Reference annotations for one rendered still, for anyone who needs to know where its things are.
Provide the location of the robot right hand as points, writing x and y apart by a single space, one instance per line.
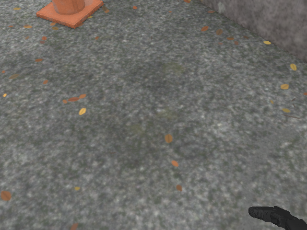
278 216

